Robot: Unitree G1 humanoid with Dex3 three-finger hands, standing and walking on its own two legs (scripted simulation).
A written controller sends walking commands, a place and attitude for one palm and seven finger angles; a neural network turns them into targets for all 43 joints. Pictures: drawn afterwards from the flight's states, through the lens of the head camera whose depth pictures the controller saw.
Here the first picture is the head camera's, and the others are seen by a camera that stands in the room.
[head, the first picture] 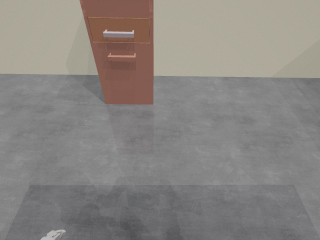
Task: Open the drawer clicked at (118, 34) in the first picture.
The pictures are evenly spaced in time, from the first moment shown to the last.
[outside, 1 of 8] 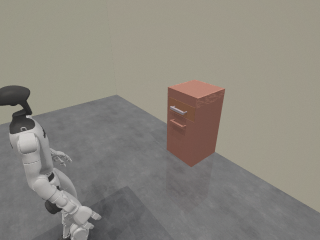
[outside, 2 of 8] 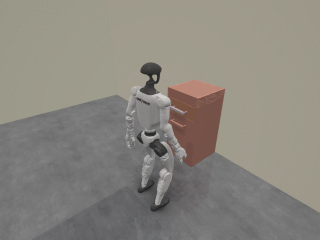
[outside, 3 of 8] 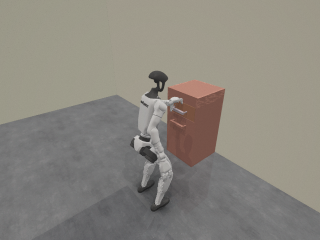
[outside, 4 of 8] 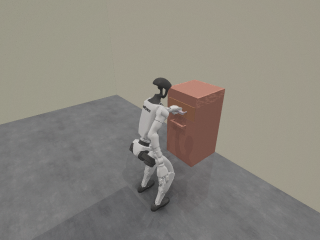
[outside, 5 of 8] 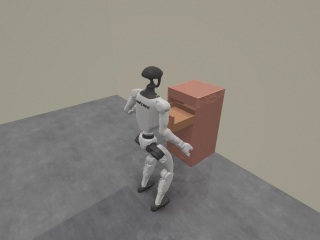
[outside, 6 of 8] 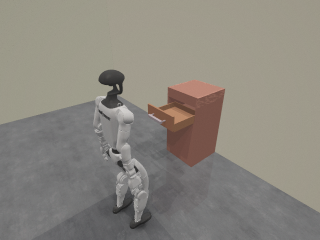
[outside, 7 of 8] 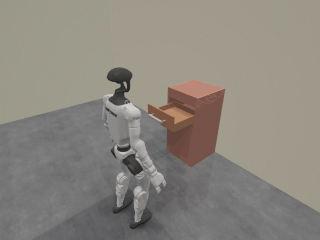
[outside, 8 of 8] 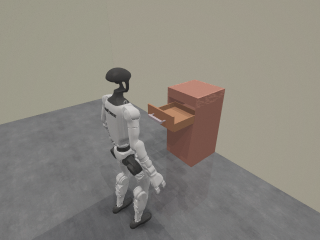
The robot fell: no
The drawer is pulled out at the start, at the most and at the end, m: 0.00 0.30 0.30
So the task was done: yes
